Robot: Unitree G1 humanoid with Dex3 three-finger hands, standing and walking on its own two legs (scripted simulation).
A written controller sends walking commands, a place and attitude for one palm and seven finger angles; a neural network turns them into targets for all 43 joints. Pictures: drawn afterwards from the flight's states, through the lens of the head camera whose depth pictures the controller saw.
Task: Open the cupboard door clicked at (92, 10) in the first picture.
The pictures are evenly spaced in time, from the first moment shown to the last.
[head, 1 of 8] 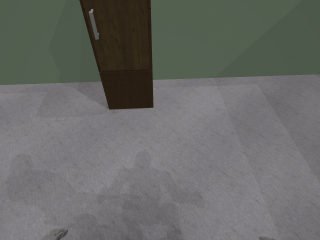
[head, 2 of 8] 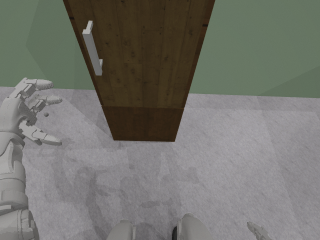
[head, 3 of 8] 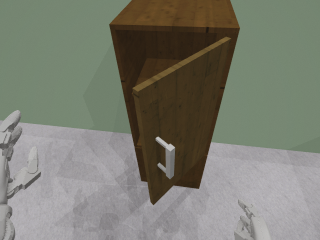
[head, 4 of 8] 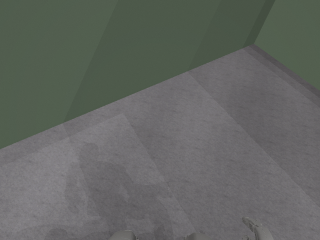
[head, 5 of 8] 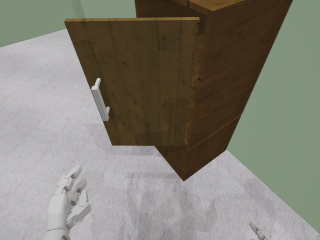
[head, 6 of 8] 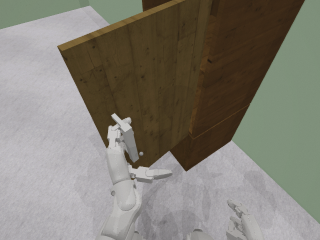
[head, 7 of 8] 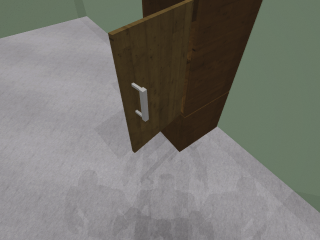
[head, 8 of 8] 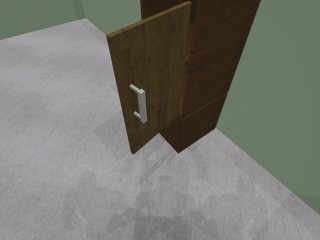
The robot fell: no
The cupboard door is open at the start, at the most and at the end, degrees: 0 101 100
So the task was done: yes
